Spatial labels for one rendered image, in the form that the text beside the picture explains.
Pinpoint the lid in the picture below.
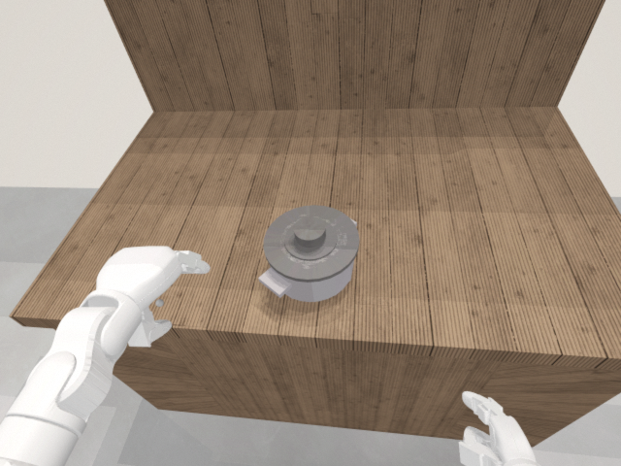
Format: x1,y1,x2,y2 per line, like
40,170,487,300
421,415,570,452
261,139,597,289
263,205,360,283

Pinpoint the robot left hand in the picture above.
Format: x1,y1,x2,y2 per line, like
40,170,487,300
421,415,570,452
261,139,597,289
96,246,211,347

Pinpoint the table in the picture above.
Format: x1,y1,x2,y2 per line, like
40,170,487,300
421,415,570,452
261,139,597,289
9,0,621,447

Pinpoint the knob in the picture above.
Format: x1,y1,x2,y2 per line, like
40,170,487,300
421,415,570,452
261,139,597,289
294,216,326,248

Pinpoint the pot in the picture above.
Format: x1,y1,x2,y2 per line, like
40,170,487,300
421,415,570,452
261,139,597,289
258,219,357,302

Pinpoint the robot left forearm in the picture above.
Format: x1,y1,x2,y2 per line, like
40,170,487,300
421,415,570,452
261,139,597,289
0,289,143,466

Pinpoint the robot right hand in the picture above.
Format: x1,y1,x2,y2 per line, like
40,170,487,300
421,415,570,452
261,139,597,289
459,391,536,466

